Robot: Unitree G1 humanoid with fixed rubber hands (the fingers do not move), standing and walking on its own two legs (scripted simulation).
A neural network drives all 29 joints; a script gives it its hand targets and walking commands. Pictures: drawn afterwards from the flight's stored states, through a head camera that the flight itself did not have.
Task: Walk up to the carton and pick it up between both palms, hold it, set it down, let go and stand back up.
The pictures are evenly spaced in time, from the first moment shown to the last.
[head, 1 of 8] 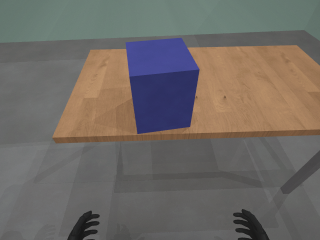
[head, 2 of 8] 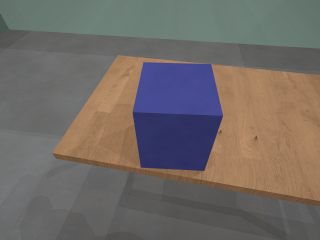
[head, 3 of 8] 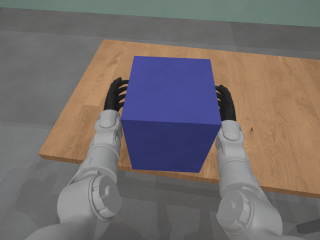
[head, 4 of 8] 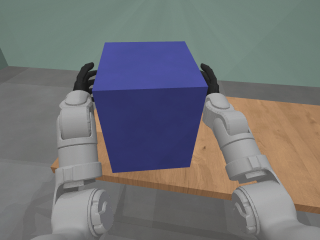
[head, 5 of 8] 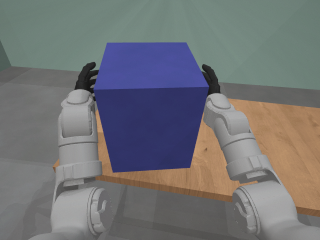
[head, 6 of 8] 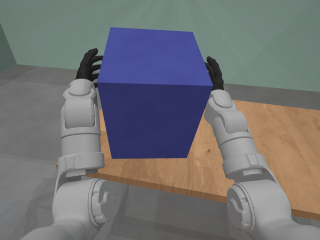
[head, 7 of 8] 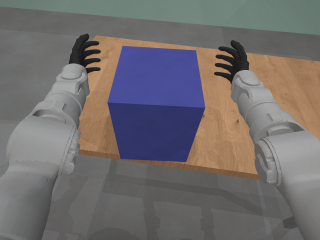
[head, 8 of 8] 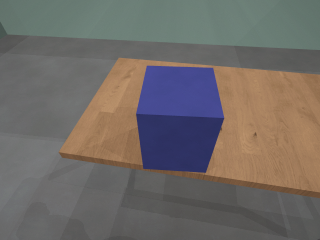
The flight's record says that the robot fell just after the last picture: no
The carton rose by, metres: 0.20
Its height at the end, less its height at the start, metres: +0.00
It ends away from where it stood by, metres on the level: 0.02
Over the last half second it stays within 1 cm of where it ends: yes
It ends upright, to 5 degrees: yes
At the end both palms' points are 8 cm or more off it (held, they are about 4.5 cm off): yes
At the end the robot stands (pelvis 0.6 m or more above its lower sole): yes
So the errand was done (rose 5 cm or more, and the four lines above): yes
